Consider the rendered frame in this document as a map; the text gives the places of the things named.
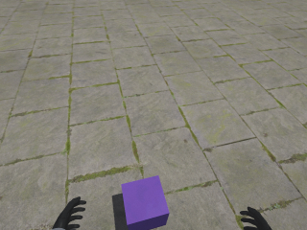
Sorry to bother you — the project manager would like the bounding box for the robot right hand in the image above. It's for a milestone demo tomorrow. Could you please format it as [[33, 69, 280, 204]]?
[[240, 207, 272, 230]]

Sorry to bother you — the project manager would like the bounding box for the carton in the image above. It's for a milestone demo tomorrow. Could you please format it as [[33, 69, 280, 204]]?
[[121, 175, 170, 230]]

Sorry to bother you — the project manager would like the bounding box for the robot left hand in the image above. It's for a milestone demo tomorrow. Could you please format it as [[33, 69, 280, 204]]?
[[52, 196, 86, 230]]

